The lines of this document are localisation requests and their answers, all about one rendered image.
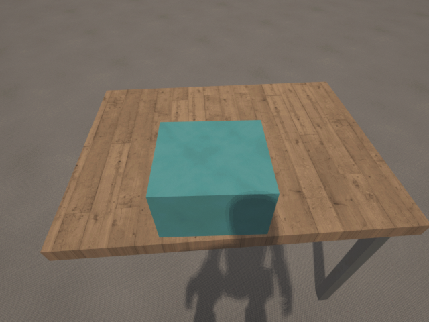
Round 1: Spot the carton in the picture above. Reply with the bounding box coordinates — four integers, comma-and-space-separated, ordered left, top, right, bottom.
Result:
146, 120, 280, 237

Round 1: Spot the table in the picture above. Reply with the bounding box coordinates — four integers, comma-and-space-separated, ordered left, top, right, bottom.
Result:
40, 82, 429, 300

